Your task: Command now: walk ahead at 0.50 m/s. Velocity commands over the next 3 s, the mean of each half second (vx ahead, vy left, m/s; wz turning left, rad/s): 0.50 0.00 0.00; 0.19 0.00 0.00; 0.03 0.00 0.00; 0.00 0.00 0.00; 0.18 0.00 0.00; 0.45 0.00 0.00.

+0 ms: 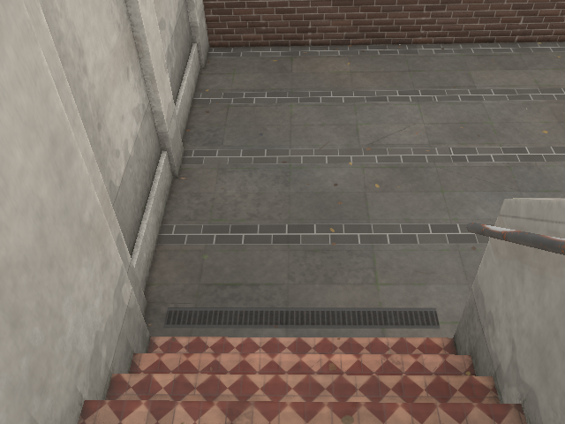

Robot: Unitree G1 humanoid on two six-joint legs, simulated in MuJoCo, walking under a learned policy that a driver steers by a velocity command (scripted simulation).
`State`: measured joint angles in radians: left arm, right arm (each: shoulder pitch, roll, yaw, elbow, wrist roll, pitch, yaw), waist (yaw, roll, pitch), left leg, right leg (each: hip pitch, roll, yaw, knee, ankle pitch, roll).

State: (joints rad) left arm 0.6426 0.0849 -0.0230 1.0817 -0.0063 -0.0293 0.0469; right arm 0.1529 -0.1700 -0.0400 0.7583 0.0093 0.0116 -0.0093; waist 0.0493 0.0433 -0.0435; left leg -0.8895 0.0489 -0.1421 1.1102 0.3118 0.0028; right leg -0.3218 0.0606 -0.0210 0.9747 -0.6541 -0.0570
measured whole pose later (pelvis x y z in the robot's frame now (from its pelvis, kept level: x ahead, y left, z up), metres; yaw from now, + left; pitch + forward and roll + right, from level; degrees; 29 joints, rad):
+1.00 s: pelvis +0.43 +0.01 -0.43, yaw -1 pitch +0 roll -2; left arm 0.55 0.05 -0.05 1.00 0.00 -0.02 0.06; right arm 0.15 -0.11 -0.01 0.78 0.03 0.06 -0.01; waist 0.06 0.07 -0.05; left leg -0.67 0.05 -0.21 1.01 0.11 -0.05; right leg -0.35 0.08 0.00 0.96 -0.60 -0.05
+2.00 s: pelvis +0.55 +0.03 -0.58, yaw +3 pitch -1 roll -4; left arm 0.19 0.08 -0.05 0.69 -0.02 0.04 0.03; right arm 0.38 -0.22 -0.01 0.82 0.02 0.09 -0.06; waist -0.07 0.11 -0.02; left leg -0.40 0.03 -0.14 0.71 -0.39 0.04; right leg -0.67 0.01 -0.02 1.73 -0.90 0.04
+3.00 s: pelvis +0.72 -0.06 -0.67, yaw +1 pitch -1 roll -1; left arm 0.68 0.12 0.00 1.00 -0.01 -0.05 0.07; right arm 0.13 -0.19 -0.03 0.73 0.01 0.03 0.00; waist 0.04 0.06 -0.04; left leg -0.80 -0.01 -0.23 0.96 0.41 0.01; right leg -0.33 0.04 -0.03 1.11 -0.76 -0.04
